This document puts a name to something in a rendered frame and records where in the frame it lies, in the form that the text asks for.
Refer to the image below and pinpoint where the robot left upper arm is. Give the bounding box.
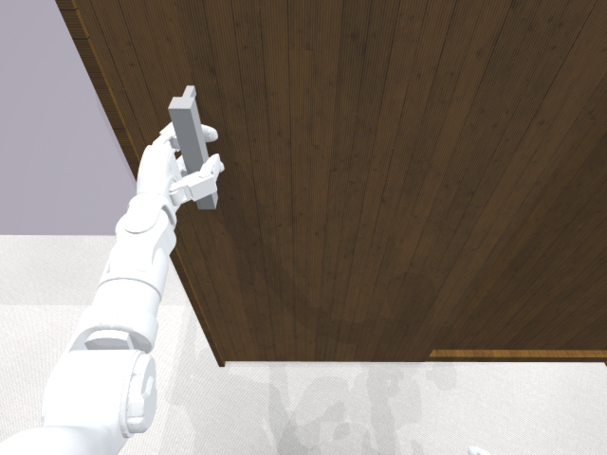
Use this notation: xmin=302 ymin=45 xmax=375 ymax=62
xmin=0 ymin=350 xmax=157 ymax=455

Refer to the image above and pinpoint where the wardrobe door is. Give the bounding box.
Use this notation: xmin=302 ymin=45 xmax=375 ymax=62
xmin=75 ymin=0 xmax=607 ymax=362
xmin=434 ymin=93 xmax=607 ymax=350

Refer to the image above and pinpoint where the left robot hand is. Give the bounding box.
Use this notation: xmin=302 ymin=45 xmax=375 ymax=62
xmin=137 ymin=122 xmax=225 ymax=212

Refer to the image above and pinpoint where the left robot forearm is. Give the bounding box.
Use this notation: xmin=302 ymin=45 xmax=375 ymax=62
xmin=41 ymin=193 xmax=176 ymax=426

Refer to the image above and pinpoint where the handle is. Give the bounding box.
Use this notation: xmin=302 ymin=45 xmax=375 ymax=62
xmin=168 ymin=85 xmax=218 ymax=209

